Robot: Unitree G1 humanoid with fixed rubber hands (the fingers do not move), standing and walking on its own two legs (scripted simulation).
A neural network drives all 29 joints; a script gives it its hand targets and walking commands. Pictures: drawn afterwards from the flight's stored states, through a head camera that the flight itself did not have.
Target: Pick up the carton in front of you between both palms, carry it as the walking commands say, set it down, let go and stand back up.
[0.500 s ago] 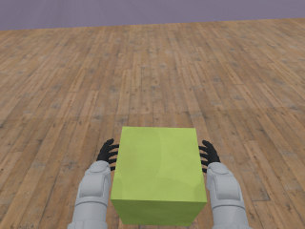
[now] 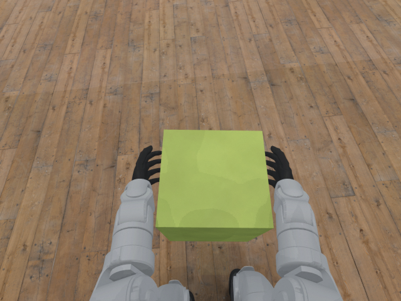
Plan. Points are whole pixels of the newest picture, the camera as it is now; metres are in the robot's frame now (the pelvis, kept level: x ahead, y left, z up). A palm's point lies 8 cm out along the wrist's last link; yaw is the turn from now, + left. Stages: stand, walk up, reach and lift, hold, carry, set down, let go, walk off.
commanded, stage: set down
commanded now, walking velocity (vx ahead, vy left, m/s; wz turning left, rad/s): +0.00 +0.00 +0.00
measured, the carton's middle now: (210, 192) +0.35 -0.02 -0.10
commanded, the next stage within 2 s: none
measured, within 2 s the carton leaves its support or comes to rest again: neither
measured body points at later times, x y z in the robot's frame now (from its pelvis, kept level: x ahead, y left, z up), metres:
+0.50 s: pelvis -0.02 +0.01 -0.13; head +0.19 -0.02 +0.26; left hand +0.42 +0.11 -0.21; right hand +0.40 -0.19 -0.22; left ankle +0.01 +0.11 -0.71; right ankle +0.08 -0.11 -0.71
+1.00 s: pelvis -0.04 +0.00 -0.26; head +0.26 -0.02 +0.08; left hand +0.47 +0.10 -0.37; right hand +0.44 -0.20 -0.37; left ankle +0.01 +0.11 -0.71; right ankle +0.08 -0.12 -0.71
